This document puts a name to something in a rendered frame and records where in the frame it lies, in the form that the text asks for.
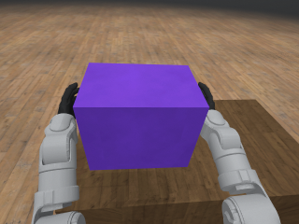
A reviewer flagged robot left upper arm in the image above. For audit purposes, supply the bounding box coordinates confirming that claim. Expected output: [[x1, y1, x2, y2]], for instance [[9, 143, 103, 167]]
[[36, 211, 86, 224]]

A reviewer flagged pedestal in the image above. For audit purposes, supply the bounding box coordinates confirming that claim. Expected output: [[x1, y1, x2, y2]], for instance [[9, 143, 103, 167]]
[[55, 99, 299, 224]]

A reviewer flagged robot right upper arm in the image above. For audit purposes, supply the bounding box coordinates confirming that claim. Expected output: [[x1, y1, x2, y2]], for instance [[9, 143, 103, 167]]
[[221, 193, 280, 224]]

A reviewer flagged robot left hand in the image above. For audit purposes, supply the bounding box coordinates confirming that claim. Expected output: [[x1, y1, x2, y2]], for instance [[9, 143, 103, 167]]
[[57, 82, 79, 119]]

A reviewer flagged robot right hand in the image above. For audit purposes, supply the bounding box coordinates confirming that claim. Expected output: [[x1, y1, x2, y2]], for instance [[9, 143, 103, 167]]
[[198, 82, 216, 110]]

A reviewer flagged right robot forearm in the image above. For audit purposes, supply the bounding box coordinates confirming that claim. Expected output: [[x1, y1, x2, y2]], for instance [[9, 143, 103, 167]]
[[200, 109, 281, 224]]

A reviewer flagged carton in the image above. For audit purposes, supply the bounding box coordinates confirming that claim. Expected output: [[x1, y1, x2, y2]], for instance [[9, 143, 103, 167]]
[[73, 63, 209, 171]]

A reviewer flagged left robot forearm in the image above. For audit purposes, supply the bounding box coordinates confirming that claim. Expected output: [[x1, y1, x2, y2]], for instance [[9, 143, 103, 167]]
[[31, 113, 79, 224]]

